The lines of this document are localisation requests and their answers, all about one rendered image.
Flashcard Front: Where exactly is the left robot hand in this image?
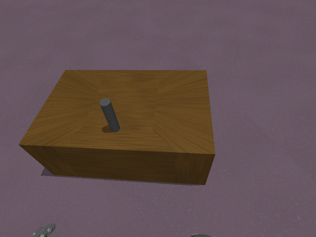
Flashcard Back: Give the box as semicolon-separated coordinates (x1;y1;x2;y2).
32;224;56;237

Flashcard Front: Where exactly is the can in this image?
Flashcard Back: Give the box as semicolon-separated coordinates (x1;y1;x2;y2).
100;98;120;132

